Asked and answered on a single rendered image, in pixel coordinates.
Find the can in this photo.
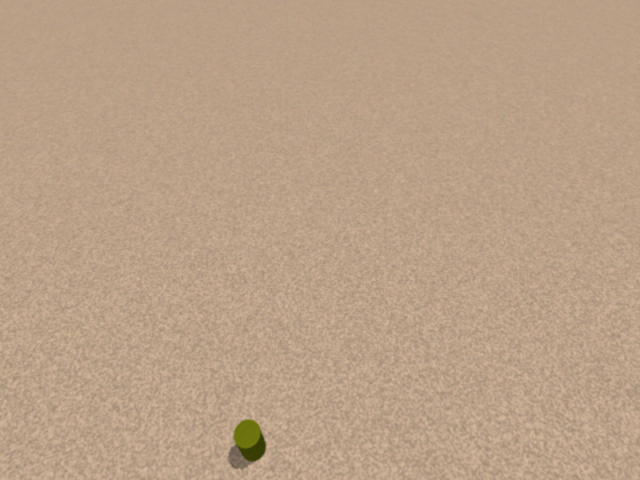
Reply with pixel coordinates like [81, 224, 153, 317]
[234, 419, 266, 461]

